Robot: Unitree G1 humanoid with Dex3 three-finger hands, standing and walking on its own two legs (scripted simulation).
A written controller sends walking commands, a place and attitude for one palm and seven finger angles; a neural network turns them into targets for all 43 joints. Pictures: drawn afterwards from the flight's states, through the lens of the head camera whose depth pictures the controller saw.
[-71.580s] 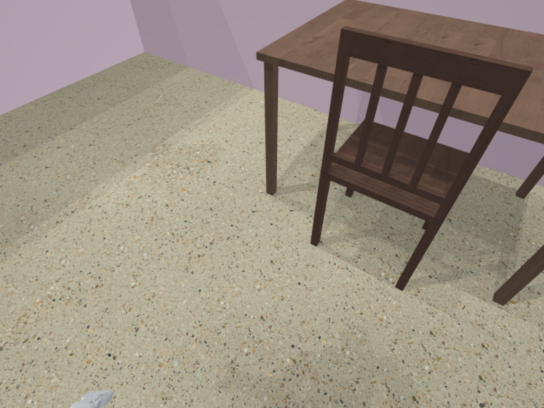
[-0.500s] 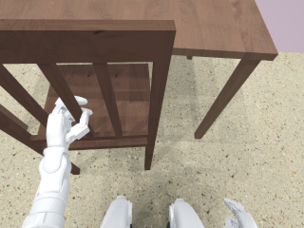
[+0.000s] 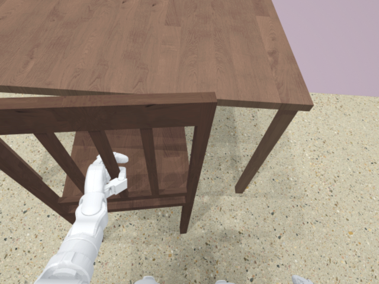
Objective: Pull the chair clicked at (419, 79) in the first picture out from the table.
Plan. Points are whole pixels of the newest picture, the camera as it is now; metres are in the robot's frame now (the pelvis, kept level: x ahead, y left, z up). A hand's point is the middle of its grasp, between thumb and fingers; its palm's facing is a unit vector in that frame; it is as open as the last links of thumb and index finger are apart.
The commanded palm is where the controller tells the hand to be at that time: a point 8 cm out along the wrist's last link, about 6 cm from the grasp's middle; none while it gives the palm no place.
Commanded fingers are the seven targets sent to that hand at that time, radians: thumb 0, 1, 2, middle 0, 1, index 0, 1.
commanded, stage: step backward, pulling the chair out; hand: left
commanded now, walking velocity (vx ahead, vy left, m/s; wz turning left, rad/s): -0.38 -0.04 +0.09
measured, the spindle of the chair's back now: (113, 168) +0.38 +0.18 -0.04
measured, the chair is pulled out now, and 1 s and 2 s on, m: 0.09 0.21 0.36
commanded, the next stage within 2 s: none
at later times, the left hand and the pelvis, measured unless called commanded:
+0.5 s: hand (130, 218) +0.26 +0.13 -0.05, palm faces +0.03 -0.98 -0.18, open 5.3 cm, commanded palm +0.26 +0.18 -0.05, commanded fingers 0.00 0.90 0.90 -0.50 -1.45 -0.50 -1.45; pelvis -0.07 -0.01 +0.01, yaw +0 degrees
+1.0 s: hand (129, 226) +0.25 +0.13 -0.05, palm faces +0.08 -0.98 -0.20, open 5.4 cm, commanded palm +0.23 +0.18 -0.05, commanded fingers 0.00 0.90 0.90 -0.50 -1.45 -0.50 -1.45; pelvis -0.09 -0.02 +0.01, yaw +3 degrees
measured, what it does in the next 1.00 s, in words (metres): lifts its left foot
